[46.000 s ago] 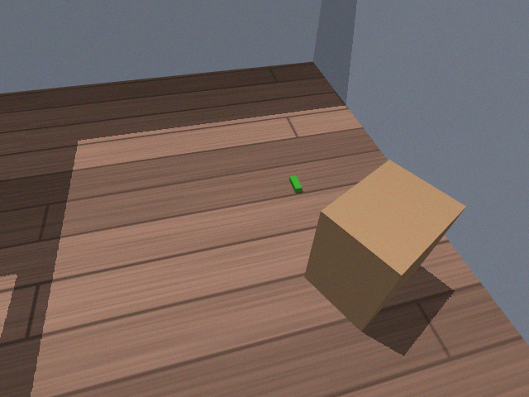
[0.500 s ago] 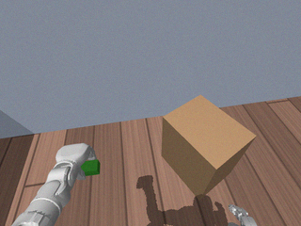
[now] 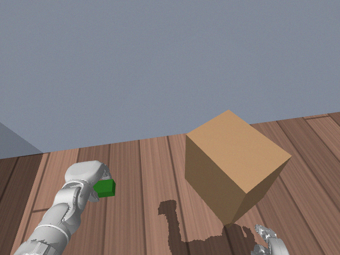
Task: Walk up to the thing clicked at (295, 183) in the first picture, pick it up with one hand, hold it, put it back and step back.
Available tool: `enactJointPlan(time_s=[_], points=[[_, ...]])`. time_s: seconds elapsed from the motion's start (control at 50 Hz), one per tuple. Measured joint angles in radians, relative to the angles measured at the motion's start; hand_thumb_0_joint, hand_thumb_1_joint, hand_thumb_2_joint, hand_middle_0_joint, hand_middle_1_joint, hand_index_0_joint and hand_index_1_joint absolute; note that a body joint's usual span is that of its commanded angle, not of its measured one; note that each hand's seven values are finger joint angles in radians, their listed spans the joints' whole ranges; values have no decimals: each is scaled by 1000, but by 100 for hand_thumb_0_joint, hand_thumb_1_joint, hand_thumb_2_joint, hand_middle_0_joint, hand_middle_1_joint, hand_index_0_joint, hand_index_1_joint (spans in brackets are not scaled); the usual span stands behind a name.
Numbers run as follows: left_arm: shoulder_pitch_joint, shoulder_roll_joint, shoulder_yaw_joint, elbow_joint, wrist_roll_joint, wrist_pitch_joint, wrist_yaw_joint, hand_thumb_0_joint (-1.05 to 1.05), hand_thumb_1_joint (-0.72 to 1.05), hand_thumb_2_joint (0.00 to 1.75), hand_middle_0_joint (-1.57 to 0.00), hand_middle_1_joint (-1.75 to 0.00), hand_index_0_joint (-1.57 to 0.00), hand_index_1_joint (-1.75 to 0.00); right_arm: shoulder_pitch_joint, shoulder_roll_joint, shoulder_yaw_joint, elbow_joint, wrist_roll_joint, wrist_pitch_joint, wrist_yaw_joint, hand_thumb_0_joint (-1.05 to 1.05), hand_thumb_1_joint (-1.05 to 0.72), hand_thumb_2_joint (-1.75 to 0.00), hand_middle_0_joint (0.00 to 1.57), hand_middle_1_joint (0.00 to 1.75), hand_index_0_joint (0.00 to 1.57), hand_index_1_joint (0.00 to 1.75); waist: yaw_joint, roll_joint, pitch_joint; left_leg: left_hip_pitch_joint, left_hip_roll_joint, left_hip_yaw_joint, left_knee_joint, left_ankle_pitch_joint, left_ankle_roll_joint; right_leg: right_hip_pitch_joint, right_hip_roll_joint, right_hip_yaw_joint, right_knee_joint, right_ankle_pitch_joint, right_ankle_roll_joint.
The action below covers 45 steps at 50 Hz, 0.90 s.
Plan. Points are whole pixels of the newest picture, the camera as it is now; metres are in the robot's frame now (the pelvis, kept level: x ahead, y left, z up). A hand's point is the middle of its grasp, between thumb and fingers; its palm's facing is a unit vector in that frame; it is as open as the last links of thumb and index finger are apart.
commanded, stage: hold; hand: left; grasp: from above
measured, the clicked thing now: (97, 189) +0.31 +0.22 -0.06
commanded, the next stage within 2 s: crouch in 0.50 s
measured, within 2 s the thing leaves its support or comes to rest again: neither
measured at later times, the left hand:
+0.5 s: hand (90, 188) +0.30 +0.22 -0.03, palm faces -0.43 -0.08 -0.90, open 6.6 cm
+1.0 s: hand (96, 201) +0.29 +0.23 -0.11, palm faces -0.46 -0.02 -0.89, open 6.6 cm
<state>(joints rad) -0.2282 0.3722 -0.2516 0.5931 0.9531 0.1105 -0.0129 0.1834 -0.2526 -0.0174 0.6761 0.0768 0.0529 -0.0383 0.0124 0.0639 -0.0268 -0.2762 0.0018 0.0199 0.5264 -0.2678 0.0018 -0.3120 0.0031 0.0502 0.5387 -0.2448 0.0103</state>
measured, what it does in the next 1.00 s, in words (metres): stands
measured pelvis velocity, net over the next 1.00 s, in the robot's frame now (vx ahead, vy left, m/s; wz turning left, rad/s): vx -0.01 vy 0.00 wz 0.03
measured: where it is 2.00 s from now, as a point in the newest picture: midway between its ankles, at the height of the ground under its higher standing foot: outside the picture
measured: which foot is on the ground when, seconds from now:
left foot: down 0.00-1.00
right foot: down 0.00-1.00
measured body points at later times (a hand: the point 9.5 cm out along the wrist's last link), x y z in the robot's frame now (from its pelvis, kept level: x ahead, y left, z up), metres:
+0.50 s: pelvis +0.01 +0.00 +0.00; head +0.02 -0.02 +0.45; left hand +0.32 +0.22 +0.02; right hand +0.15 -0.25 -0.11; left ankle +0.01 +0.12 -0.73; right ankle +0.02 -0.13 -0.73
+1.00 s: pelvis -0.01 +0.00 -0.02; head +0.05 +0.00 +0.43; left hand +0.31 +0.23 -0.06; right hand +0.13 -0.26 -0.14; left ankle +0.01 +0.12 -0.73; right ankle +0.02 -0.13 -0.73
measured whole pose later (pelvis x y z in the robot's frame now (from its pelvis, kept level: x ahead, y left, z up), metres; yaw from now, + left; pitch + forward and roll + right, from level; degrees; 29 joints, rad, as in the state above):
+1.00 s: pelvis -0.01 +0.00 -0.02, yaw +1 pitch +8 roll +0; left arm -0.37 0.35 -0.22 0.93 1.07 0.02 0.20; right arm 0.19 -0.25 -0.04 0.69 0.04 0.05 -0.01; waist -0.03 0.01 -0.04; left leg -0.54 0.00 -0.01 0.73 -0.33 0.00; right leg -0.56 0.01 0.02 0.72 -0.31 0.01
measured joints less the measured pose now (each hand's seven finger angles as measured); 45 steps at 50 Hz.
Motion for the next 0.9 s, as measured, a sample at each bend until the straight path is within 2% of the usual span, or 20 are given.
enactJointPlan(time_s=[0.16,0.54,0.64,0.8,0.9], points=[[0,4,1,5,15,-8,-4,1,52,1,-100,-17,-102,-13,-3,2,-1,0,-2,2,1,1,-91,-90,20,30,19,30,3,-5,7,11,0,-1,-13,2,0,11,0,-1,-13,1,0],[-8,3,6,29,19,-23,5,1,52,2,-100,-17,-102,-13,18,-2,-13,0,-3,14,5,1,-91,-90,20,30,19,30,0,-6,9,26,0,-2,-33,4,1,29,-1,-2,-39,6,1],[-21,0,10,38,20,-22,23,1,52,2,-100,-17,-102,-13,20,-2,-16,7,-4,16,6,1,-91,-90,20,30,19,30,2,-4,9,30,0,-3,-38,6,1,34,-1,-3,-44,8,0],[-19,-11,12,84,29,-29,46,1,51,2,-102,-13,-104,-10,16,1,-14,-2,-5,20,11,1,-89,-89,20,30,20,30,-11,-11,5,17,-1,-6,-31,5,1,21,-1,-6,-36,5,0],[-46,-22,17,190,66,-63,117,1,51,0,-105,-10,-106,-8,8,4,-14,-4,-16,16,18,1,-89,-89,20,30,20,30,-24,-34,11,-60,-1,-14,30,-11,-1,-52,-1,-14,22,-11,-2]])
